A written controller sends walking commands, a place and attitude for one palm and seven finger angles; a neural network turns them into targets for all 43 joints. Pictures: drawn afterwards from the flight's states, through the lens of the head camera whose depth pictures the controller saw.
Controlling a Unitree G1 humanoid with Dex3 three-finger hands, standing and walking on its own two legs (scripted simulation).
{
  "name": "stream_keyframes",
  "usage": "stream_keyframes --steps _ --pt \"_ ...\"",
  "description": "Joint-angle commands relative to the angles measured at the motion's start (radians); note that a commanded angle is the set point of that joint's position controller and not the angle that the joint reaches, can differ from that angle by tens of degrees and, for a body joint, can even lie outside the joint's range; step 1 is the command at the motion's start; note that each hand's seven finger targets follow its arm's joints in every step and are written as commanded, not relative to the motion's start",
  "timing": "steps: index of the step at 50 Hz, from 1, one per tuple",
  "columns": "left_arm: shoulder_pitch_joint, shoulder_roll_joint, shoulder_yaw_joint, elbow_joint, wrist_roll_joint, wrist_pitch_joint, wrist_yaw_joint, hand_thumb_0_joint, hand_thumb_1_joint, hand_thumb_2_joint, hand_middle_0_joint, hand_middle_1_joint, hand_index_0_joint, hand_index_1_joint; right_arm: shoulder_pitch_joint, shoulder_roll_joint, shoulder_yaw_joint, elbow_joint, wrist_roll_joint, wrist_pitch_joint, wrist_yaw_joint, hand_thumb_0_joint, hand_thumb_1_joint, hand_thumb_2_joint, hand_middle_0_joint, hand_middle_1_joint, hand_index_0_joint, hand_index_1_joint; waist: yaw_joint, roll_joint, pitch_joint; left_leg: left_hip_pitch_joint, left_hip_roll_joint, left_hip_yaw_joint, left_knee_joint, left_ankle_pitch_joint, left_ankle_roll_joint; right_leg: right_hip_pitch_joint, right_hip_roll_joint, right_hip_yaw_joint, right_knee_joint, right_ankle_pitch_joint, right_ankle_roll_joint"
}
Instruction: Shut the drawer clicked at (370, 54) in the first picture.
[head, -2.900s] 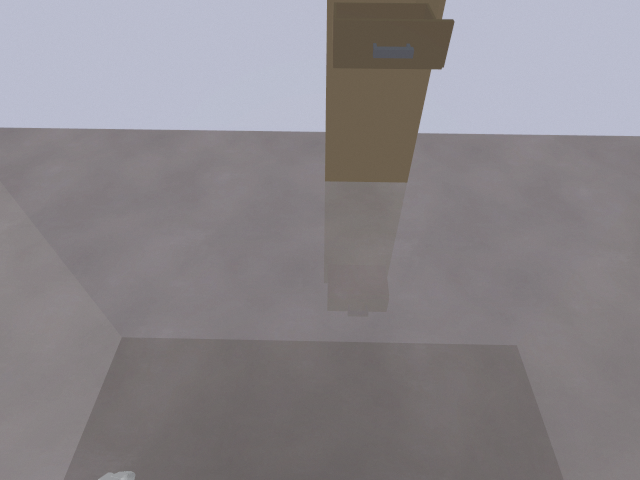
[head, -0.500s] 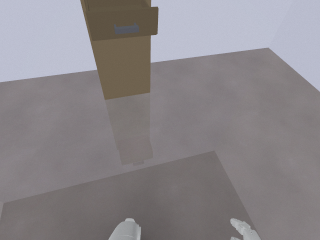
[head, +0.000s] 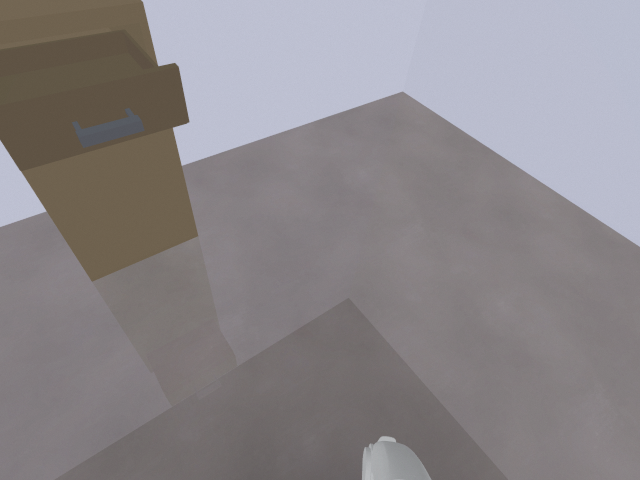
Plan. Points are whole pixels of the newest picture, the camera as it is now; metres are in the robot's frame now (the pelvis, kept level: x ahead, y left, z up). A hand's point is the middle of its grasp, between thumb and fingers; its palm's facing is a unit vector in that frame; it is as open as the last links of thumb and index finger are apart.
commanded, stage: walk to a spot facing it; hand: left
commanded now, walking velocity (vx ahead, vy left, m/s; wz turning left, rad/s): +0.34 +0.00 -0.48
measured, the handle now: (107, 125) +0.76 +0.47 -0.02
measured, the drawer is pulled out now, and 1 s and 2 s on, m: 0.25 0.25 0.25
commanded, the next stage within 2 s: turn to face it in 0.58 s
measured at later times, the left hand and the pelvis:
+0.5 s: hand (243, 378) +0.30 +0.13 -0.17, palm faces -0.14 -0.96 -0.25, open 7.2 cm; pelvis +0.23 -0.06 +0.00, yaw -11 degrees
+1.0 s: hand (256, 297) +0.46 +0.13 -0.18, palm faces -0.07 -0.98 -0.16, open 7.3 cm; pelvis +0.39 -0.04 +0.00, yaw -8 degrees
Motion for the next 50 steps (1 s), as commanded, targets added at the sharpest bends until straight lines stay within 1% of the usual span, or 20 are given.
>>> stream_keyframes --steps 1,5,7,9,10,11,12,13,15,19,24,31,34,35,36,37,38,41,44,50 --pt "-0.164 -0.015 -0.018 -0.099 -0.008 -0.033 -0.011 0.0 0.9 0.9 -0.2 -0.3 -0.2 -0.3 0.136 -0.114 -0.019 -0.007 -0.009 -0.011 -0.01 0.0 -0.9 -0.9 0.2 0.3 0.2 0.3 -0.047 0.145 0.121 0.121 0.304 -0.139 -0.103 0.56 0.056 -0.123 0.002 -0.056 -0.192 -0.056 -0.018" --pt "-0.212 -0.018 -0.028 -0.114 -0.011 -0.048 -0.007 0.0 0.9 0.9 -0.2 -0.3 -0.2 -0.3 0.165 -0.123 -0.021 0.017 -0.014 0.004 -0.007 0.0 -0.9 -0.9 0.2 0.3 0.2 0.3 -0.055 0.175 0.121 0.158 0.314 -0.071 -0.027 0.787 0.056 -0.013 0.054 -0.122 -0.348 -0.152 -0.065" --pt "-0.13 -0.01 -0.022 -0.094 -0.011 -0.058 -0.002 0.0 0.9 0.9 -0.2 -0.3 -0.2 -0.3 0.138 -0.142 -0.028 0.01 -0.011 0.005 -0.007 0.0 -0.9 -0.9 0.2 0.3 0.2 0.3 -0.012 0.204 0.07 0.162 0.319 -0.022 0.095 1.049 0.048 0.119 0.108 -0.159 -0.397 -0.197 -0.101" --pt "0.07 0.035 -0.005 -0.038 -0.007 -0.074 0.005 0.0 0.9 0.9 -0.2 -0.3 -0.2 -0.3 0.076 -0.175 -0.037 -0.011 -0.003 0.009 -0.004 0.0 -0.9 -0.9 0.2 0.3 0.2 0.3 0.086 0.207 -0.05 0.099 0.296 0.013 0.346 1.099 0.015 0.395 0.15 -0.177 -0.486 -0.157 -0.13" --pt "0.211 0.091 0.014 0.005 -0.005 -0.085 0.012 0.0 0.9 0.9 -0.2 -0.3 -0.2 -0.3 0.051 -0.172 -0.036 -0.029 0.006 0.01 0.007 0.0 -0.9 -0.9 0.2 0.3 0.2 0.3 0.154 0.15 -0.141 -0.104 0.28 0.016 0.569 0.901 -0.016 0.683 0.101 -0.108 -0.533 -0.053 -0.159" --pt "0.316 0.188 0.039 0.025 -0.01 -0.094 0.025 0.0 0.9 0.9 -0.2 -0.3 -0.2 -0.3 0.055 -0.104 -0.029 -0.062 0.021 0.008 0.015 0.0 -0.9 -0.9 0.2 0.3 0.2 0.3 0.182 -0.068 -0.256 -0.432 0.14 -0.004 0.879 0.098 -0.066 0.967 -0.18 0.304 -0.569 0.058 -0.27" --pt "0.331 0.253 0.049 0.031 -0.037 -0.087 0.034 0.0 0.9 0.9 -0.2 -0.3 -0.2 -0.3 0.0 -0.082 -0.026 -0.093 0.025 0.009 0.008 0.0 -0.9 -0.9 0.2 0.3 0.2 0.3 0.158 -0.117 -0.286 -0.614 0.036 -0.139 1.134 -0.283 -0.083 1.014 -0.324 0.599 -0.693 0.208 -0.357" --pt "0.278 0.239 0.052 0.019 -0.043 -0.081 0.041 0.0 0.9 0.9 -0.2 -0.3 -0.2 -0.3 -0.056 -0.089 -0.035 -0.106 0.02 0.01 0.007 0.0 -0.9 -0.9 0.2 0.3 0.2 0.3 0.144 -0.021 -0.186 -0.657 0.084 -0.253 1.17 -0.192 -0.062 0.915 -0.324 0.511 -0.736 0.173 -0.36" --pt "0.154 0.139 0.024 -0.003 -0.04 -0.094 0.047 0.0 0.9 0.9 -0.2 -0.3 -0.2 -0.3 -0.097 -0.077 -0.042 -0.102 0.008 0.024 0.012 0.0 -0.9 -0.9 0.2 0.3 0.2 0.3 0.067 0.058 -0.044 -0.611 0.147 -0.297 1.084 -0.033 -0.072 0.628 -0.236 0.351 -0.777 0.158 -0.266" --pt "0.103 0.068 -0.006 0.005 -0.023 -0.121 0.048 0.0 0.9 0.9 -0.2 -0.3 -0.2 -0.3 -0.017 -0.024 -0.034 -0.061 -0.009 0.063 0.017 0.0 -0.9 -0.9 0.2 0.3 0.2 0.3 -0.03 0.003 0.03 -0.505 0.148 -0.273 0.896 0.043 -0.086 0.378 -0.118 0.134 -0.833 0.147 -0.2" --pt "0.18 0.054 -0.011 0.03 -0.023 -0.132 0.045 0.0 0.9 0.9 -0.2 -0.3 -0.2 -0.3 -0.191 -0.045 -0.035 -0.122 -0.011 0.058 0.035 0.0 -0.9 -0.9 0.2 0.3 0.2 0.3 0.01 -0.072 0.041 -0.605 0.134 -0.258 0.701 0.132 -0.098 0.48 -0.094 0.134 -0.84 0.164 -0.207" --pt "0.285 0.086 -0.018 0.073 -0.02 -0.128 0.056 0.0 0.9 0.9 -0.2 -0.3 -0.2 -0.3 -0.424 -0.058 -0.018 -0.193 -0.005 0.037 0.054 0.0 -0.9 -0.9 0.2 0.3 0.2 0.3 0.075 -0.039 0.069 -0.552 0.067 -0.205 0.384 0.11 -0.07 0.647 -0.117 0.157 -0.769 0.411 -0.188" --pt "0.262 0.103 -0.016 0.082 -0.027 -0.125 0.06 0.0 0.9 0.9 -0.2 -0.3 -0.2 -0.3 -0.285 -0.093 -0.025 -0.145 -0.008 0.026 0.034 0.0 -0.9 -0.9 0.2 0.3 0.2 0.3 -0.001 -0.022 -0.009 -0.287 -0.004 -0.168 0.22 0.161 -0.044 0.638 -0.08 0.117 -0.577 0.611 -0.148" --pt "0.254 0.093 -0.018 0.084 -0.029 -0.124 0.062 0.0 0.9 0.9 -0.2 -0.3 -0.2 -0.3 -0.144 -0.136 -0.035 -0.098 -0.01 0.023 0.026 0.0 -0.9 -0.9 0.2 0.3 0.2 0.3 -0.058 0.021 -0.081 -0.076 0.026 -0.213 0.167 0.307 -0.021 0.558 -0.047 0.079 -0.401 0.534 -0.107" --pt "0.282 0.05 -0.023 0.073 -0.042 -0.121 0.062 0.0 0.9 0.9 -0.2 -0.3 -0.2 -0.3 -0.009 -0.228 -0.054 -0.074 -0.02 0.017 0.015 0.0 -0.9 -0.9 0.2 0.3 0.2 0.3 -0.093 0.195 -0.205 0.163 0.25 -0.458 0.179 0.615 0.072 0.359 0.06 -0.007 -0.156 0.141 -0.048" --pt "0.322 0.016 -0.036 0.065 -0.048 -0.123 0.06 0.0 0.9 0.9 -0.2 -0.3 -0.2 -0.3 0.044 -0.277 -0.056 -0.057 -0.007 0.027 0.012 0.0 -0.9 -0.9 0.2 0.3 0.2 0.3 -0.07 0.338 -0.277 0.259 0.449 -0.68 0.106 0.931 0.194 0.217 0.137 -0.018 0.136 -0.524 -0.026" --pt "0.296 0.055 -0.028 0.064 -0.037 -0.114 0.07 0.0 0.9 0.9 -0.2 -0.3 -0.2 -0.3 -0.018 -0.252 -0.044 -0.068 0.004 0.041 0.012 0.0 -0.9 -0.9 0.2 0.3 0.2 0.3 -0.049 0.202 -0.21 0.143 0.44 -0.638 0.078 0.851 0.231 0.204 0.086 0.039 0.206 -0.546 -0.035" --pt "0.194 0.006 -0.03 0.063 -0.023 -0.088 0.058 0.0 0.9 0.9 -0.2 -0.3 -0.2 -0.3 -0.181 -0.139 -0.017 -0.097 0.006 0.028 0.001 0.0 -0.9 -0.9 0.2 0.3 0.2 0.3 0.015 0.151 0.006 -0.189 0.291 -0.494 -0.02 0.675 0.152 0.199 0.002 0.046 0.129 -0.375 0.01" --pt "0.231 -0.018 -0.024 0.057 -0.026 -0.05 0.058 0.0 0.9 0.9 -0.2 -0.3 -0.2 -0.3 -0.23 -0.14 -0.021 -0.107 0.009 0.035 0.002 0.0 -0.9 -0.9 0.2 0.3 0.2 0.3 0.058 0.193 -0.027 -0.283 0.218 -0.41 -0.041 0.572 0.121 0.289 0.012 0.021 0.015 -0.319 0.031" --pt "0.114 0.007 0.004 -0.028 -0.017 -0.02 0.059 0.0 0.9 0.9 -0.2 -0.3 -0.2 -0.3 -0.23 -0.19 -0.061 -0.148 -0.003 0.074 0.013 0.0 -0.9 -0.9 0.2 0.3 0.2 0.3 0.031 0.186 -0.039 -0.301 0.197 -0.52 -0.08 0.175 0.13 0.238 0.024 0.017 -0.117 -0.278 0.053"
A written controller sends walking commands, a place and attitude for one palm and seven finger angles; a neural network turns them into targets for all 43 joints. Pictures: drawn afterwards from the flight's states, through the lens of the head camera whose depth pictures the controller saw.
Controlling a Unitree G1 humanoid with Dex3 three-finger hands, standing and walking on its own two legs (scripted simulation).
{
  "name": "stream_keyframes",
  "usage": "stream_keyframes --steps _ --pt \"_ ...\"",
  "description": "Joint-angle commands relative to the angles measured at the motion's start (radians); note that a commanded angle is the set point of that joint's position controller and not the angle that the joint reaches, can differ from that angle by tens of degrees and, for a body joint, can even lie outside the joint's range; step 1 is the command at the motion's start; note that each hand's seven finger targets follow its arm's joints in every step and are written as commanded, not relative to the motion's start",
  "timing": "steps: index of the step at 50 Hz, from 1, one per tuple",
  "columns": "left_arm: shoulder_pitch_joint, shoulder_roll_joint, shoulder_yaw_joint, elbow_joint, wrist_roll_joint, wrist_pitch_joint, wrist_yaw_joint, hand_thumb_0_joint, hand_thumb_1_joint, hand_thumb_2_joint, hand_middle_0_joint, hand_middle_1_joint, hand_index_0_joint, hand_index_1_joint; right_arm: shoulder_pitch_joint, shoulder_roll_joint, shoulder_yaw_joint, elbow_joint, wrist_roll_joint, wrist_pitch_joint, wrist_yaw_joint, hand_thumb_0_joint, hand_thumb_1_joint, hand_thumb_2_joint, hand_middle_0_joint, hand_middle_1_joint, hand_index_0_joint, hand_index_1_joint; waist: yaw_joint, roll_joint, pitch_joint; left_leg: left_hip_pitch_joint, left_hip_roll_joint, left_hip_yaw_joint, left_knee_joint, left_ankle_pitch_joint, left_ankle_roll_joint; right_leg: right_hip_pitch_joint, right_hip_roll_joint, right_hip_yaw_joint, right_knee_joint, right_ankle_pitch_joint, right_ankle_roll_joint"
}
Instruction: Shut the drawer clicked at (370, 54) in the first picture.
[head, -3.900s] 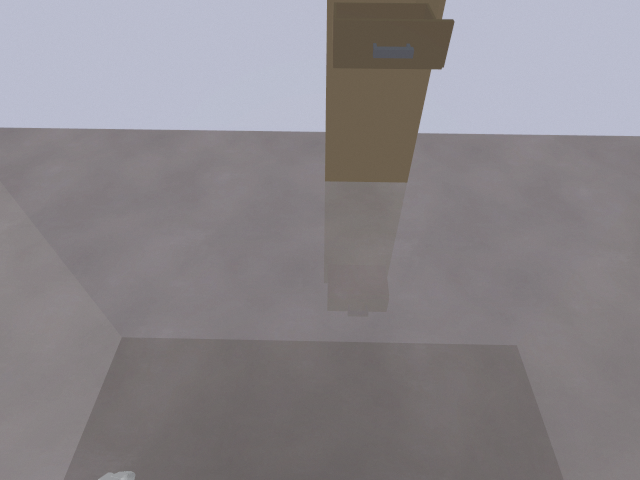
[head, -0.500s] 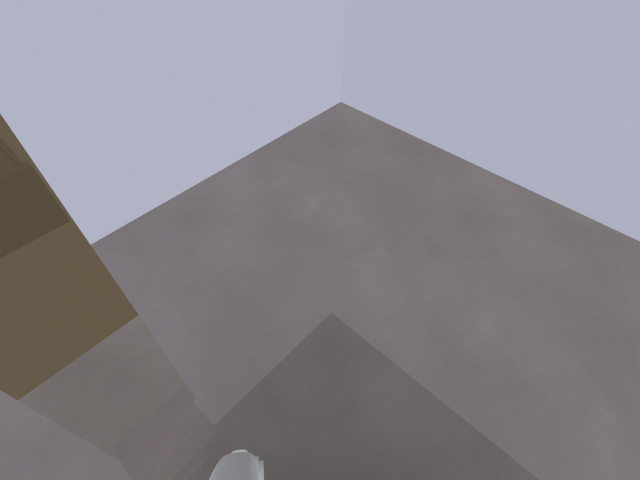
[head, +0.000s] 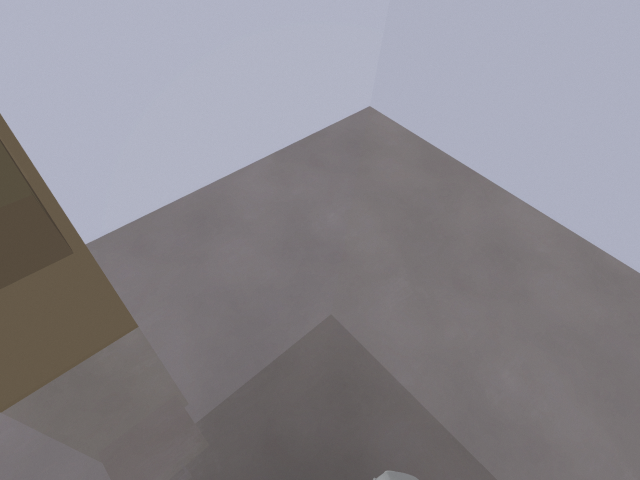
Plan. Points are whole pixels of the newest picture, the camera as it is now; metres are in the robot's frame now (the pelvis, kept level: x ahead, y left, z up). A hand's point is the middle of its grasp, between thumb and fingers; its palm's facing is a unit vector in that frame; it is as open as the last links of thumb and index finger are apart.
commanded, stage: turn to face it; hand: left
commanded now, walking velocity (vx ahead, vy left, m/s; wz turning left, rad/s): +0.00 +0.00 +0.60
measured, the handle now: out of the picture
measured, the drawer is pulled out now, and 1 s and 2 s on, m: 0.25 0.25 0.25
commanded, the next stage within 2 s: take the last steps up to it in 1.20 s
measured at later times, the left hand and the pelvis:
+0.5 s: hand out of the picture +0.04 +0.14 -0.15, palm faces +0.33 -0.91 -0.26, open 7.4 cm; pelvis +0.02 -0.06 +0.00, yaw +19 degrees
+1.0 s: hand out of the picture -0.05 +0.20 -0.16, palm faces +0.58 -0.77 -0.26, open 7.4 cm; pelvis +0.00 -0.03 +0.00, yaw +33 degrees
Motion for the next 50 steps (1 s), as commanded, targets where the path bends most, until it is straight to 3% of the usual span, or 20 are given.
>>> stream_keyframes --steps 1,5,7,9,10,11,12,13,15,17,26,29,31,32,33,34,35,38,41,50 --pt "0.046 0.054 0.027 -0.065 -0.001 0.011 0.001 0.0 0.9 0.9 -0.2 -0.3 -0.2 -0.3 0.026 -0.167 -0.05 -0.071 -0.009 0.01 -0.002 0.0 -0.9 -0.9 0.2 0.3 0.2 0.3 -0.01 0.169 -0.061 -0.004 0.24 -0.295 -0.208 -0.01 0.105 0.033 0.011 -0.004 -0.072 0.008 0.014" --pt "-0.021 0.068 0.029 -0.119 -0.007 0.003 0.004 0.0 0.9 0.9 -0.2 -0.3 -0.2 -0.3 0.049 -0.19 -0.065 -0.082 -0.014 0.024 -0.002 0.0 -0.9 -0.9 0.2 0.3 0.2 0.3 -0.03 0.205 -0.083 0.052 0.232 -0.372 -0.145 0.1 0.108 0.071 0.044 -0.004 -0.221 -0.037 0.009" --pt "-0.003 0.071 0.029 -0.128 -0.014 -0.003 0.006 0.0 0.9 0.9 -0.2 -0.3 -0.2 -0.3 0.04 -0.202 -0.074 -0.093 -0.013 0.03 -0.001 0.0 -0.9 -0.9 0.2 0.3 0.2 0.3 -0.018 0.199 -0.109 0.05 0.218 -0.393 -0.093 0.195 0.099 0.153 0.066 -0.004 -0.341 -0.017 0.004" --pt "0.056 0.099 0.033 -0.121 -0.018 -0.015 0.011 0.0 0.9 0.9 -0.2 -0.3 -0.2 -0.3 0.021 -0.196 -0.077 -0.108 -0.002 0.033 0.003 0.0 -0.9 -0.9 0.2 0.3 0.2 0.3 0.019 0.145 -0.144 -0.034 0.161 -0.361 0.003 0.179 0.037 0.343 0.045 0.001 -0.604 0.161 -0.002" --pt "0.078 0.172 0.045 -0.125 -0.006 -0.026 0.018 0.0 0.9 0.9 -0.2 -0.3 -0.2 -0.3 0.029 -0.145 -0.072 -0.12 0.009 0.034 0.011 0.0 -0.9 -0.9 0.2 0.3 0.2 0.3 0.027 -0.026 -0.158 -0.19 0.081 -0.27 0.136 0.004 -0.033 0.504 -0.113 0.137 -0.717 0.184 -0.042" --pt "0.082 0.262 0.06 -0.133 0.005 -0.028 0.022 0.0 0.9 0.9 -0.2 -0.3 -0.2 -0.3 0.023 -0.081 -0.061 -0.155 0.005 0.032 0.011 0.0 -0.9 -0.9 0.2 0.3 0.2 0.3 0.033 -0.295 -0.132 -0.371 -0.059 -0.076 0.37 -0.398 -0.116 0.543 -0.381 0.354 -0.729 0.373 -0.148" --pt "0.07 0.26 0.053 -0.15 -0.002 -0.022 0.022 0.0 0.9 0.9 -0.2 -0.3 -0.2 -0.3 0.004 -0.136 -0.072 -0.157 -0.006 0.039 0.009 0.0 -0.9 -0.9 0.2 0.3 0.2 0.3 0.033 -0.192 -0.109 -0.329 -0.007 -0.117 0.569 -0.44 -0.107 0.392 -0.434 0.312 -0.712 0.439 -0.206" --pt "-0.011 0.204 0.044 -0.164 -0.002 -0.028 0.025 0.0 0.9 0.9 -0.2 -0.3 -0.2 -0.3 0.016 -0.136 -0.075 -0.138 -0.007 0.054 0.016 0.0 -0.9 -0.9 0.2 0.3 0.2 0.3 -0.012 -0.151 -0.068 -0.318 0.023 -0.142 0.673 -0.355 -0.112 0.321 -0.359 0.206 -0.718 0.418 -0.198" --pt "-0.084 0.163 0.027 -0.185 -0.007 -0.024 0.022 0.0 0.9 0.9 -0.2 -0.3 -0.2 -0.3 0.043 -0.118 -0.073 -0.11 -0.008 0.066 0.027 0.0 -0.9 -0.9 0.2 0.3 0.2 0.3 -0.053 -0.111 -0.019 -0.316 0.05 -0.097 0.754 -0.255 -0.131 0.29 -0.262 0.079 -0.676 0.467 -0.158" --pt "-0.041 0.15 0.02 -0.175 -0.006 -0.033 0.018 0.0 0.9 0.9 -0.2 -0.3 -0.2 -0.3 0.036 -0.106 -0.065 -0.108 -0.007 0.067 0.032 0.0 -0.9 -0.9 0.2 0.3 0.2 0.3 -0.037 -0.134 -0.026 -0.332 0.049 -0.064 0.748 -0.218 -0.147 0.364 -0.233 -0.016 -0.638 0.627 -0.146" --pt "0.093 0.218 0.035 -0.14 0.006 -0.015 0.013 0.0 0.9 0.9 -0.2 -0.3 -0.2 -0.3 -0.15 -0.1 -0.042 -0.175 -0.003 0.072 0.043 0.0 -0.9 -0.9 0.2 0.3 0.2 0.3 0.04 -0.188 -0.014 -0.216 0.053 0.029 0.43 -0.249 -0.14 0.404 -0.272 -0.087 -0.591 0.656 -0.163" --pt "0.093 0.244 0.045 -0.141 0.008 -0.01 0.011 0.0 0.9 0.9 -0.2 -0.3 -0.2 -0.3 -0.158 -0.109 -0.036 -0.19 0.001 0.062 0.042 0.0 -0.9 -0.9 0.2 0.3 0.2 0.3 0.043 -0.203 -0.048 -0.133 0.041 0.057 0.301 -0.256 -0.118 0.415 -0.29 -0.104 -0.539 0.682 -0.159" --pt "0.077 0.255 0.051 -0.139 0.003 -0.007 0.007 0.0 0.9 0.9 -0.2 -0.3 -0.2 -0.3 -0.094 -0.134 -0.042 -0.183 -0.002 0.054 0.039 0.0 -0.9 -0.9 0.2 0.3 0.2 0.3 0.004 -0.153 -0.102 -0.004 0.023 0.076 0.132 -0.151 -0.104 0.402 -0.281 -0.154 -0.424 0.663 -0.121" --pt "0.075 0.252 0.051 -0.141 -0.005 -0.006 0.003 0.0 0.9 0.9 -0.2 -0.3 -0.2 -0.3 -0.023 -0.173 -0.053 -0.168 -0.006 0.046 0.038 0.0 -0.9 -0.9 0.2 0.3 0.2 0.3 -0.038 -0.088 -0.153 0.159 0.032 0.052 0.001 0.0 -0.086 0.326 -0.264 -0.18 -0.273 0.609 -0.08" --pt "0.068 0.205 0.047 -0.172 -0.014 -0.005 -0.005 0.0 0.9 0.9 -0.2 -0.3 -0.2 -0.3 0.059 -0.29 -0.082 -0.155 -0.012 0.034 0.03 0.0 -0.9 -0.9 0.2 0.3 0.2 0.3 -0.087 0.178 -0.225 0.387 0.25 -0.231 -0.05 0.306 0.013 0.07 -0.151 -0.206 -0.037 0.216 -0.004" --pt "0.007 0.152 0.022 -0.22 -0.014 -0.002 -0.007 0.0 0.9 0.9 -0.2 -0.3 -0.2 -0.3 0.129 -0.375 -0.099 -0.141 0.004 0.032 0.02 0.0 -0.9 -0.9 0.2 0.3 0.2 0.3 -0.117 0.361 -0.245 0.436 0.445 -0.477 -0.05 0.777 0.153 -0.127 -0.045 -0.117 0.155 -0.308 0.042" --pt "-0.027 0.187 0.023 -0.229 -0.007 0.013 0.0 0.0 0.9 0.9 -0.2 -0.3 -0.2 -0.3 0.141 -0.36 -0.09 -0.123 0.01 0.04 0.018 0.0 -0.9 -0.9 0.2 0.3 0.2 0.3 -0.108 0.223 -0.224 0.402 0.451 -0.371 -0.026 0.737 0.177 -0.131 -0.073 -0.027 0.198 -0.288 0.026" --pt "-0.027 0.181 0.036 -0.172 -0.005 0.021 -0.002 0.0 0.9 0.9 -0.2 -0.3 -0.2 -0.3 -0.043 -0.27 -0.065 -0.168 -0.002 0.034 0.002 0.0 -0.9 -0.9 0.2 0.3 0.2 0.3 -0.046 0.22 -0.091 0.187 0.295 -0.279 -0.082 0.428 0.105 -0.112 -0.069 0.023 0.215 -0.096 0.03" --pt "0.043 0.171 0.036 -0.138 -0.004 0.025 -0.012 0.0 0.9 0.9 -0.2 -0.3 -0.2 -0.3 -0.091 -0.247 -0.052 -0.185 0.0 0.026 0.005 0.0 -0.9 -0.9 0.2 0.3 0.2 0.3 -0.004 0.188 -0.079 0.12 0.225 -0.219 -0.123 0.304 0.071 -0.05 -0.043 0.004 0.173 0.009 0.037" --pt "-0.032 0.149 0.024 -0.177 -0.007 0.024 -0.001 0.0 0.9 0.9 -0.2 -0.3 -0.2 -0.3 -0.022 -0.237 -0.06 -0.165 -0.009 0.042 0.009 0.0 -0.9 -0.9 0.2 0.3 0.2 0.3 -0.037 0.195 -0.056 0.102 0.225 -0.354 -0.157 0.076 0.11 0.02 0.013 0.006 -0.122 -0.049 0.029"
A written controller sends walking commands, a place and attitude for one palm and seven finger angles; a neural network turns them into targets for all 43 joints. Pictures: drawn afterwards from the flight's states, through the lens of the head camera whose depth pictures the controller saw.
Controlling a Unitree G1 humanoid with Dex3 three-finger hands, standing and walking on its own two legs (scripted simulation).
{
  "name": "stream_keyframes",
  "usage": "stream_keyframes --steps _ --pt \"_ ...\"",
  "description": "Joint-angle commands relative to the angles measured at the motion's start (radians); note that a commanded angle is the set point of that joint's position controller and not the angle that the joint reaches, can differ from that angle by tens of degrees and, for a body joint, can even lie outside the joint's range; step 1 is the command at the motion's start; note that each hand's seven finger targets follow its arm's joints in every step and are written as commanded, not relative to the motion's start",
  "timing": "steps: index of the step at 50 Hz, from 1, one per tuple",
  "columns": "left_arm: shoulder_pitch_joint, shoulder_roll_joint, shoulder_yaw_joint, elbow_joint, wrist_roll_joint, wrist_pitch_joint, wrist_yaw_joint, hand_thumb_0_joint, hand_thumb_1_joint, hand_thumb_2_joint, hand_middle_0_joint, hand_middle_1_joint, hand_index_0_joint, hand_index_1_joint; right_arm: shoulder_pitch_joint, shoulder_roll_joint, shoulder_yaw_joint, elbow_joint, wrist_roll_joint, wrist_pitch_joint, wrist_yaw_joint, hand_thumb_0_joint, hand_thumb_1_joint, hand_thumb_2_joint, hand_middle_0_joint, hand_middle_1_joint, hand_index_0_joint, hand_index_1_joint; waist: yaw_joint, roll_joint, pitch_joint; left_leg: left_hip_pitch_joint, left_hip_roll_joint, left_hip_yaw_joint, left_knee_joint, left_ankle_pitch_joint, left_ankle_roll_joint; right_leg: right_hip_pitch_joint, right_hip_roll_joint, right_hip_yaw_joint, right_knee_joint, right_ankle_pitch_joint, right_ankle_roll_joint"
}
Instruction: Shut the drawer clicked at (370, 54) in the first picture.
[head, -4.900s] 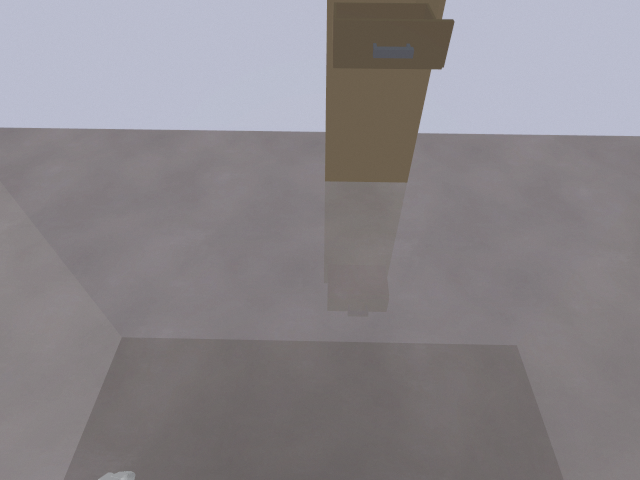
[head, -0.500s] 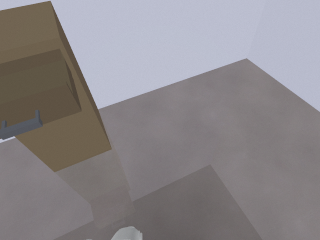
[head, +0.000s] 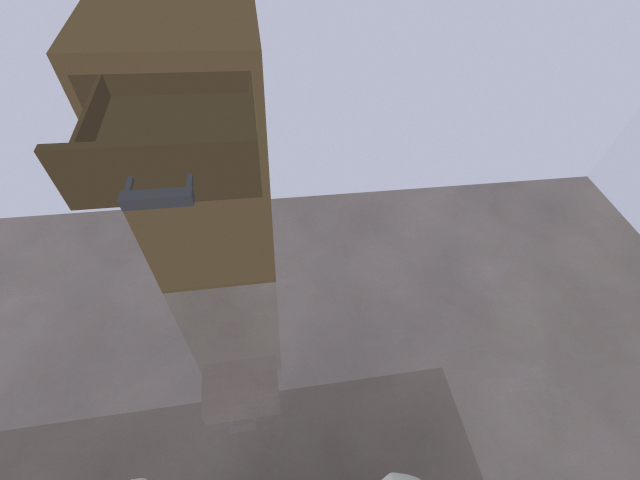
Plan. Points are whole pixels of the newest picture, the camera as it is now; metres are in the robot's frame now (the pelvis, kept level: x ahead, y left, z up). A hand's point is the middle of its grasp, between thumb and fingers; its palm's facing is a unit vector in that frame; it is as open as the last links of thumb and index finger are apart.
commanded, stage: turn to face it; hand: left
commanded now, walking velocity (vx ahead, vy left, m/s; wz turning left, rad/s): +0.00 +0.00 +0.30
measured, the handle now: (158, 189) +0.57 +0.33 -0.02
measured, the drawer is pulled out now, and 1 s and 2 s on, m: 0.25 0.25 0.25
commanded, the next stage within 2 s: take the last steps up to it in 0.20 s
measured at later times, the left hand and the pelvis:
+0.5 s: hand out of the picture -0.03 +0.14 -0.15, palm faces +0.26 -0.94 -0.24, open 7.3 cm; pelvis -0.02 -0.05 +0.01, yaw +11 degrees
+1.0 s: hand out of the picture +0.05 +0.22 -0.18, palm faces +0.24 -0.96 -0.16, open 7.4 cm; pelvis +0.06 +0.04 +0.00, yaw +11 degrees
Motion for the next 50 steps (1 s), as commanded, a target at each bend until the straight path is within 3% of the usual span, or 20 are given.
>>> stream_keyframes --steps 1,4,6,7,8,9,10,12,15,20,25,30,32,33,35,36,37,40,44,50 --pt "-0.007 0.046 0.013 -0.081 -0.005 -0.028 0.008 0.0 0.9 0.9 -0.2 -0.3 -0.2 -0.3 0.033 -0.206 -0.07 -0.052 -0.008 -0.007 -0.02 0.0 -0.9 -0.9 0.2 0.3 0.2 0.3 -0.035 0.191 -0.066 0.058 0.239 -0.272 -0.157 0.13 0.139 0.033 0.036 -0.011 -0.147 -0.045 -0.014" --pt "0.052 0.035 0.01 -0.067 -0.012 -0.039 0.014 0.0 0.9 0.9 -0.2 -0.3 -0.2 -0.3 0.021 -0.201 -0.071 -0.052 -0.008 -0.003 -0.02 0.0 -0.9 -0.9 0.2 0.3 0.2 0.3 -0.008 0.184 -0.074 -0.005 0.229 -0.301 -0.113 0.165 0.128 0.167 0.068 -0.017 -0.308 0.006 -0.032" --pt "0.116 0.05 0.014 -0.049 -0.011 -0.055 0.018 0.0 0.9 0.9 -0.2 -0.3 -0.2 -0.3 0.014 -0.175 -0.067 -0.051 0.001 -0.004 -0.017 0.0 -0.9 -0.9 0.2 0.3 0.2 0.3 0.028 0.126 -0.103 -0.1 0.176 -0.26 -0.023 0.109 0.072 0.348 0.053 -0.008 -0.551 0.166 -0.04" --pt "0.128 0.112 0.024 -0.051 0.002 -0.07 0.025 0.0 0.9 0.9 -0.2 -0.3 -0.2 -0.3 0.044 -0.115 -0.06 -0.05 0.011 -0.004 -0.012 0.0 -0.9 -0.9 0.2 0.3 0.2 0.3 0.028 -0.067 -0.124 -0.214 0.082 -0.167 0.137 -0.051 0.002 0.463 -0.104 0.145 -0.694 0.148 -0.08" --pt "0.117 0.202 0.038 -0.063 0.012 -0.073 0.027 0.0 0.9 0.9 -0.2 -0.3 -0.2 -0.3 0.037 -0.063 -0.048 -0.08 0.011 -0.002 -0.013 0.0 -0.9 -0.9 0.2 0.3 0.2 0.3 0.031 -0.308 -0.086 -0.341 -0.051 -0.021 0.38 -0.358 -0.068 0.421 -0.353 0.403 -0.745 0.248 -0.191" --pt "0.099 0.194 0.031 -0.078 0.002 -0.065 0.027 0.0 0.9 0.9 -0.2 -0.3 -0.2 -0.3 0.026 -0.122 -0.066 -0.073 0.001 0.007 -0.015 0.0 -0.9 -0.9 0.2 0.3 0.2 0.3 0.032 -0.201 -0.082 -0.284 -0.006 -0.077 0.539 -0.382 -0.058 0.276 -0.382 0.343 -0.742 0.232 -0.247" --pt "0.029 0.14 0.031 -0.082 0.001 -0.066 0.033 0.0 0.9 0.9 -0.2 -0.3 -0.2 -0.3 0.029 -0.118 -0.069 -0.052 -0.004 0.018 -0.013 0.0 -0.9 -0.9 0.2 0.3 0.2 0.3 -0.002 -0.195 -0.048 -0.292 0.016 -0.092 0.615 -0.319 -0.057 0.235 -0.32 0.266 -0.754 0.208 -0.244" --pt "-0.027 0.091 0.012 -0.089 -0.005 -0.069 0.024 0.0 0.9 0.9 -0.2 -0.3 -0.2 -0.3 0.072 -0.114 -0.07 0.006 -0.006 0.027 -0.005 0.0 -0.9 -0.9 0.2 0.3 0.2 0.3 -0.033 -0.138 -0.003 -0.281 0.03 -0.053 0.723 -0.195 -0.074 0.206 -0.209 0.145 -0.726 0.218 -0.202" --pt "0.017 0.066 0.006 -0.063 -0.005 -0.078 0.023 0.0 0.9 0.9 -0.2 -0.3 -0.2 -0.3 0.097 -0.091 -0.064 0.036 -0.002 0.026 -0.002 0.0 -0.9 -0.9 0.2 0.3 0.2 0.3 -0.024 -0.136 -0.01 -0.281 0.04 -0.023 0.716 -0.129 -0.093 0.258 -0.176 0.054 -0.716 0.272 -0.193" --pt "0.158 0.075 0.012 0.008 0.003 -0.096 0.019 0.0 0.9 0.9 -0.2 -0.3 -0.2 -0.3 0.028 -0.082 -0.058 0.038 -0.013 0.017 0.008 0.0 -0.9 -0.9 0.2 0.3 0.2 0.3 0.039 -0.117 0.021 -0.334 0.084 0.002 0.599 -0.126 -0.096 0.346 -0.231 0.14 -0.815 -0.069 -0.207" --pt "0.228 0.084 0.015 0.07 0.014 -0.11 0.01 0.0 0.9 0.9 -0.2 -0.3 -0.2 -0.3 -0.022 -0.053 -0.046 0.032 -0.01 -0.004 0.017 0.0 -0.9 -0.9 0.2 0.3 0.2 0.3 0.065 -0.125 0.032 -0.284 0.098 0.052 0.39 -0.193 -0.076 0.365 -0.255 0.161 -0.857 -0.16 -0.235" --pt "0.226 0.091 0.014 0.12 0.018 -0.107 0.003 0.0 0.9 0.9 -0.2 -0.3 -0.2 -0.3 0.023 -0.019 -0.03 0.049 -0.003 -0.03 0.017 0.0 -0.9 -0.9 0.2 0.3 0.2 0.3 0.043 -0.139 0.005 -0.074 0.066 0.11 0.157 -0.224 -0.042 0.278 -0.231 0.104 -0.826 -0.136 -0.237" --pt "0.193 0.082 0.012 0.136 0.007 -0.099 -0.001 0.0 0.9 0.9 -0.2 -0.3 -0.2 -0.3 0.124 -0.014 -0.023 0.09 -0.002 -0.046 0.006 0.0 -0.9 -0.9 0.2 0.3 0.2 0.3 -0.01 -0.108 -0.015 0.145 0.035 0.159 -0.031 -0.111 -0.038 0.157 -0.165 0.022 -0.739 -0.167 -0.193" --pt "0.188 0.054 0.004 0.139 0.002 -0.096 -0.006 0.0 0.9 0.9 -0.2 -0.3 -0.2 -0.3 0.188 -0.044 -0.028 0.116 0.0 -0.055 -0.006 0.0 -0.9 -0.9 0.2 0.3 0.2 0.3 -0.036 -0.012 -0.038 0.279 0.057 0.132 -0.096 -0.12 -0.037 0.077 -0.119 -0.027 -0.641 -0.157 -0.159" --pt "0.145 -0.041 -0.019 0.091 0.005 -0.091 -0.016 0.0 0.9 0.9 -0.2 -0.3 -0.2 -0.3 0.34 -0.202 -0.061 0.143 -0.004 -0.06 -0.025 0.0 -0.9 -0.9 0.2 0.3 0.2 0.3 -0.101 0.36 -0.02 0.38 0.402 -0.345 -0.316 -0.411 0.085 -0.218 0.036 -0.157 -0.172 -0.183 -0.088" --pt "0.079 -0.022 -0.016 0.065 0.011 -0.092 -0.015 0.0 0.9 0.9 -0.2 -0.3 -0.2 -0.3 0.345 -0.211 -0.059 0.142 -0.007 -0.056 -0.032 0.0 -0.9 -0.9 0.2 0.3 0.2 0.3 -0.109 0.243 0.05 0.309 0.451 -0.392 -0.349 -0.419 0.14 -0.282 0.007 -0.077 -0.049 -0.165 -0.103" --pt "0.066 -0.013 -0.009 0.073 0.018 -0.09 -0.017 0.0 0.9 0.9 -0.2 -0.3 -0.2 -0.3 0.285 -0.169 -0.047 0.135 -0.009 -0.058 -0.032 0.0 -0.9 -0.9 0.2 0.3 0.2 0.3 -0.083 0.185 0.085 0.216 0.413 -0.343 -0.358 -0.45 0.14 -0.259 -0.019 -0.043 0.02 -0.107 -0.115" --pt "0.136 -0.031 -0.01 0.13 0.012 -0.086 -0.035 0.0 0.9 0.9 -0.2 -0.3 -0.2 -0.3 0.187 -0.071 -0.013 0.124 0.002 -0.084 -0.039 0.0 -0.9 -0.9 0.2 0.3 0.2 0.3 -0.013 0.163 0.147 0.122 0.299 -0.131 -0.364 -0.174 0.093 -0.213 -0.037 -0.021 0.11 0.11 -0.099" --pt "0.141 -0.039 -0.008 0.138 0.009 -0.08 -0.03 0.0 0.9 0.9 -0.2 -0.3 -0.2 -0.3 0.262 -0.054 -0.008 0.15 0.007 -0.112 -0.049 0.0 -0.9 -0.9 0.2 0.3 0.2 0.3 -0.004 0.12 0.073 0.244 0.271 -0.026 -0.298 0.296 0.107 -0.238 -0.019 -0.028 0.128 0.171 -0.078" --pt "-0.025 -0.04 -0.011 0.076 0.002 -0.077 -0.035 0.0 0.9 0.9 -0.2 -0.3 -0.2 -0.3 0.338 -0.052 -0.01 0.197 0.0 -0.115 -0.055 0.0 -0.9 -0.9 0.2 0.3 0.2 0.3 -0.031 0.139 0.107 0.312 0.288 0.0 -0.274 0.427 0.127 -0.288 -0.018 -0.052 -0.037 0.207 -0.086"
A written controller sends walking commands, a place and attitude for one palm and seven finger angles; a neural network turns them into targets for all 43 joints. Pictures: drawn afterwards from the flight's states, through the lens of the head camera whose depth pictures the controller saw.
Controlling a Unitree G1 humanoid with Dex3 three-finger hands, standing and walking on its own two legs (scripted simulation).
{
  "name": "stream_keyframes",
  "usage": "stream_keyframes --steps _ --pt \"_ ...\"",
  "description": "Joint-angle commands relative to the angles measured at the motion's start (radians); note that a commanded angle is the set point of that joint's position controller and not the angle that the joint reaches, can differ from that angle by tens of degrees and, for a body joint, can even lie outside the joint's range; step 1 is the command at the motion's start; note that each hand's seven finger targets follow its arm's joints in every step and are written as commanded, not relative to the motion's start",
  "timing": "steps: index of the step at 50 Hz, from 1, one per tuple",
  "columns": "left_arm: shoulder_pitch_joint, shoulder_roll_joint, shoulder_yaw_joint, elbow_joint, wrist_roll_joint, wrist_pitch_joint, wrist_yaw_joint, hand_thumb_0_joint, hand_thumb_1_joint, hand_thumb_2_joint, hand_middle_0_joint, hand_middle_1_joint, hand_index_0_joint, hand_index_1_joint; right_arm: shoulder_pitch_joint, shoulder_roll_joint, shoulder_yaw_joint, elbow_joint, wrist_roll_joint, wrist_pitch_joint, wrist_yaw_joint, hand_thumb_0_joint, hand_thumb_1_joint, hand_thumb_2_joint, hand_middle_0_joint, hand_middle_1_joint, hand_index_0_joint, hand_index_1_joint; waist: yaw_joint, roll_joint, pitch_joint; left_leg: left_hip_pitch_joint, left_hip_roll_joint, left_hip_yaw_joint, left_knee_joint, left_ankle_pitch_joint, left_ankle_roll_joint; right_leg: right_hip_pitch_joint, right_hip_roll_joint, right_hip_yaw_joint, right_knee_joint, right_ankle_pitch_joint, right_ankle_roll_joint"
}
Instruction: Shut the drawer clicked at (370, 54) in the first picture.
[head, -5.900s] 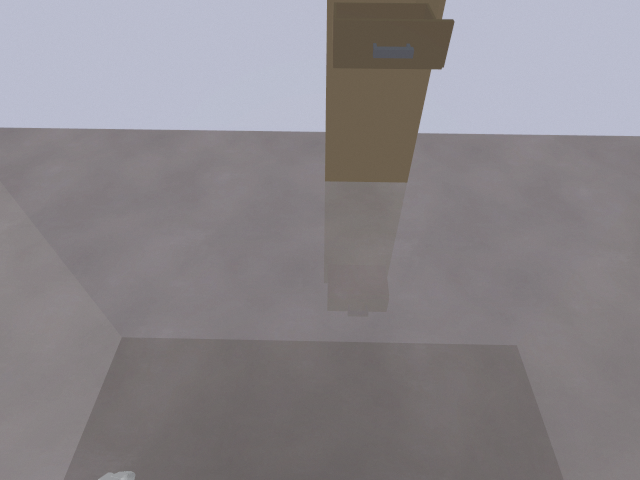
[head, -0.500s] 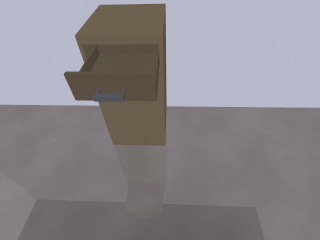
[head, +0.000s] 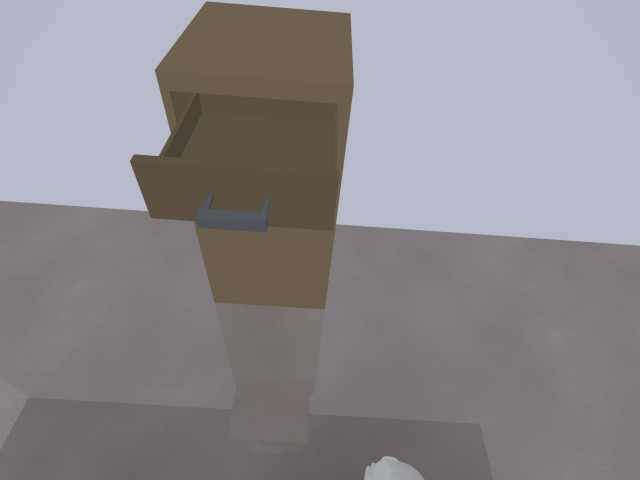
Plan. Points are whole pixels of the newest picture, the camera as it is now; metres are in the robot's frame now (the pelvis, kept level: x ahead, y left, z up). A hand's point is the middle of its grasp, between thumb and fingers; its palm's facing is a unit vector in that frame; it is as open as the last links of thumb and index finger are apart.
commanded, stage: take the last steps up to it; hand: left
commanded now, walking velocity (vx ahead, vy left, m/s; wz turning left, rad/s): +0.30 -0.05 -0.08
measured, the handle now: (235, 211) +0.55 +0.19 -0.02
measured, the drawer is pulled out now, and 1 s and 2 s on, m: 0.25 0.25 0.25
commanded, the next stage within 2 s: come to a stop and stand still in 0.38 s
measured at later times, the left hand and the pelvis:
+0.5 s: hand (246, 441) +0.21 +0.12 -0.17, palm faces +0.02 -0.98 -0.22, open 7.2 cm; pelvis +0.16 -0.06 +0.00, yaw -1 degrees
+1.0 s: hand (233, 454) +0.19 +0.14 -0.18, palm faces -0.01 -0.96 -0.28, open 7.4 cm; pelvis +0.17 -0.06 -0.01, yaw -5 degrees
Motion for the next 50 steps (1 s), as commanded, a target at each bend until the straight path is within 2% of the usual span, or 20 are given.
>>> stream_keyframes --steps 1,5,7,8,9,10,11,13,16,18,24,28,30,33,34,36,44,47,49,50 --pt "-0.127 0.019 0.001 -0.097 -0.009 -0.023 -0.005 0.0 0.9 0.9 -0.2 -0.3 -0.2 -0.3 0.104 -0.132 -0.033 0.0 -0.008 -0.015 -0.016 0.0 -0.9 -0.9 0.2 0.3 0.2 0.3 -0.041 0.178 0.161 0.009 0.301 -0.128 -0.064 0.525 0.132 -0.134 -0.015 -0.003 -0.144 0.006 -0.014" --pt "-0.186 0.016 -0.001 -0.124 -0.014 -0.034 -0.005 0.0 0.9 0.9 -0.2 -0.3 -0.2 -0.3 0.117 -0.152 -0.039 0.024 -0.018 -0.005 -0.014 0.0 -0.9 -0.9 0.2 0.3 0.2 0.3 -0.051 0.163 0.152 -0.009 0.31 -0.098 0.014 0.644 0.116 0.037 0.035 -0.054 -0.345 -0.05 -0.056" --pt "-0.06 0.032 0.007 -0.087 -0.012 -0.044 0.0 0.0 0.9 0.9 -0.2 -0.3 -0.2 -0.3 0.098 -0.169 -0.043 0.027 -0.012 -0.002 -0.015 0.0 -0.9 -0.9 0.2 0.3 0.2 0.3 0.009 0.146 0.092 -0.05 0.294 -0.063 0.163 0.809 0.095 0.246 0.086 -0.084 -0.414 -0.029 -0.08" --pt "0.072 0.051 0.016 -0.044 -0.008 -0.053 0.003 0.0 0.9 0.9 -0.2 -0.3 -0.2 -0.3 0.08 -0.175 -0.045 0.024 -0.006 -0.001 -0.013 0.0 -0.9 -0.9 0.2 0.3 0.2 0.3 0.068 0.133 0.012 -0.096 0.256 -0.03 0.309 0.781 0.065 0.427 0.107 -0.093 -0.48 0.047 -0.087" --pt "0.202 0.118 0.035 -0.004 -0.001 -0.067 0.011 0.0 0.9 0.9 -0.2 -0.3 -0.2 -0.3 0.082 -0.153 -0.043 0.018 0.005 -0.002 -0.003 0.0 -0.9 -0.9 0.2 0.3 0.2 0.3 0.122 0.042 -0.075 -0.265 0.202 -0.003 0.54 0.572 0.027 0.668 0.011 0.03 -0.503 0.091 -0.126" --pt "0.283 0.216 0.061 0.008 -0.005 -0.073 0.024 0.0 0.9 0.9 -0.2 -0.3 -0.2 -0.3 0.145 -0.087 -0.034 -0.004 0.016 -0.002 0.004 0.0 -0.9 -0.9 0.2 0.3 0.2 0.3 0.118 -0.2 -0.21 -0.505 0.035 0.033 0.885 -0.143 -0.025 0.862 -0.29 0.479 -0.62 0.238 -0.248" --pt "0.268 0.238 0.06 0.004 -0.027 -0.067 0.027 0.0 0.9 0.9 -0.2 -0.3 -0.2 -0.3 0.095 -0.105 -0.038 -0.021 0.019 0.006 0.0 0.0 -0.9 -0.9 0.2 0.3 0.2 0.3 0.107 -0.118 -0.203 -0.529 0.045 -0.095 1.055 -0.289 -0.003 0.771 -0.349 0.551 -0.72 0.226 -0.296" --pt "0.071 0.157 0.039 -0.044 -0.026 -0.061 0.033 0.0 0.9 0.9 -0.2 -0.3 -0.2 -0.3 0.016 -0.081 -0.043 -0.025 0.009 0.018 0.009 0.0 -0.9 -0.9 0.2 0.3 0.2 0.3 0.049 -0.018 -0.02 -0.554 0.129 -0.127 1.074 -0.145 0.0 0.479 -0.284 0.432 -0.804 -0.073 -0.256" --pt "-0.04 0.064 0.01 -0.065 -0.018 -0.07 0.042 0.0 0.9 0.9 -0.2 -0.3 -0.2 -0.3 0.051 -0.045 -0.038 -0.007 -0.011 0.051 0.011 0.0 -0.9 -0.9 0.2 0.3 0.2 0.3 -0.039 -0.006 0.043 -0.47 0.166 -0.123 0.951 -0.046 -0.025 0.265 -0.198 0.197 -0.844 0.012 -0.193" --pt "-0.028 0.053 0.002 -0.053 -0.013 -0.075 0.041 0.0 0.9 0.9 -0.2 -0.3 -0.2 -0.3 0.065 -0.032 -0.036 -0.004 -0.013 0.064 0.013 0.0 -0.9 -0.9 0.2 0.3 0.2 0.3 -0.059 -0.021 0.031 -0.442 0.157 -0.097 0.847 -0.03 -0.043 0.243 -0.159 0.126 -0.845 0.091 -0.182" --pt "0.046 0.057 0.002 -0.018 -0.012 -0.078 0.034 0.0 0.9 0.9 -0.2 -0.3 -0.2 -0.3 -0.071 -0.036 -0.034 -0.047 -0.009 0.06 0.022 0.0 -0.9 -0.9 0.2 0.3 0.2 0.3 -0.02 -0.028 0.023 -0.486 0.141 -0.066 0.603 0.018 -0.069 0.359 -0.144 0.134 -0.853 0.128 -0.196" --pt "0.045 0.053 -0.008 -0.004 -0.008 -0.063 0.045 0.0 0.9 0.9 -0.2 -0.3 -0.2 -0.3 -0.124 -0.034 -0.015 -0.046 0.003 0.054 0.006 0.0 -0.9 -0.9 0.2 0.3 0.2 0.3 -0.009 -0.003 -0.001 -0.359 0.102 -0.079 0.375 0.008 -0.075 0.416 -0.138 0.116 -0.76 0.406 -0.188" --pt "0.046 0.059 -0.014 0.013 -0.015 -0.053 0.05 0.0 0.9 0.9 -0.2 -0.3 -0.2 -0.3 -0.108 -0.043 -0.013 -0.027 0.008 0.054 0.001 0.0 -0.9 -0.9 0.2 0.3 0.2 0.3 -0.023 -0.002 -0.018 -0.231 0.094 -0.077 0.208 0.174 -0.079 0.406 -0.098 0.08 -0.68 0.441 -0.142" --pt "0.098 0.019 -0.024 0.013 -0.024 -0.031 0.063 0.0 0.9 0.9 -0.2 -0.3 -0.2 -0.3 -0.122 -0.131 -0.023 -0.046 0.008 0.047 -0.017 0.0 -0.9 -0.9 0.2 0.3 0.2 0.3 0.0 0.098 -0.037 -0.138 0.237 -0.164 0.168 0.662 -0.008 0.375 -0.015 0.051 -0.62 0.21 -0.046" --pt "0.108 0.012 -0.024 0.014 -0.017 -0.021 0.069 0.0 0.9 0.9 -0.2 -0.3 -0.2 -0.3 -0.134 -0.146 -0.031 -0.048 0.006 0.058 -0.019 0.0 -0.9 -0.9 0.2 0.3 0.2 0.3 0.002 0.086 0.01 -0.152 0.242 -0.144 0.176 0.636 -0.004 0.357 -0.001 0.063 -0.627 0.157 -0.045" --pt "0.109 0.032 -0.019 0.014 -0.017 -0.005 0.066 0.0 0.9 0.9 -0.2 -0.3 -0.2 -0.3 -0.154 -0.148 -0.032 -0.053 0.008 0.063 -0.028 0.0 -0.9 -0.9 0.2 0.3 0.2 0.3 0.003 0.219 0.004 -0.16 0.273 -0.194 0.134 0.725 0.036 0.365 0.018 0.02 -0.562 0.055 -0.024" --pt "0.114 0.026 0.009 -0.038 -0.008 0.034 0.056 0.0 0.9 0.9 -0.2 -0.3 -0.2 -0.3 -0.218 -0.197 -0.067 -0.113 -0.005 0.081 -0.037 0.0 -0.9 -0.9 0.2 0.3 0.2 0.3 0.0 0.207 -0.068 -0.201 0.378 -0.266 0.068 0.605 0.178 0.25 0.059 0.072 -0.132 -0.346 -0.018" --pt "0.122 -0.001 0.003 -0.05 -0.007 0.028 0.051 0.0 0.9 0.9 -0.2 -0.3 -0.2 -0.3 -0.234 -0.207 -0.077 -0.126 -0.011 0.082 -0.027 0.0 -0.9 -0.9 0.2 0.3 0.2 0.3 0.002 0.166 -0.105 -0.221 0.354 -0.245 0.075 0.453 0.15 0.297 0.052 0.053 -0.249 -0.294 -0.014" --pt "0.153 0.0 0.001 -0.039 -0.006 0.018 0.05 0.0 0.9 0.9 -0.2 -0.3 -0.2 -0.3 -0.241 -0.202 -0.077 -0.121 -0.006 0.087 -0.017 0.0 -0.9 -0.9 0.2 0.3 0.2 0.3 0.018 0.147 -0.097 -0.287 0.288 -0.197 0.121 0.289 0.093 0.414 0.063 0.015 -0.475 -0.127 -0.008" --pt "0.163 0.027 0.001 -0.036 -0.001 0.01 0.051 0.0 0.9 0.9 -0.2 -0.3 -0.2 -0.3 -0.241 -0.178 -0.073 -0.119 0.002 0.091 -0.01 0.0 -0.9 -0.9 0.2 0.3 0.2 0.3 0.025 0.06 -0.082 -0.342 0.221 -0.162 0.183 0.167 0.044 0.456 0.045 0.062 -0.626 -0.034 -0.009"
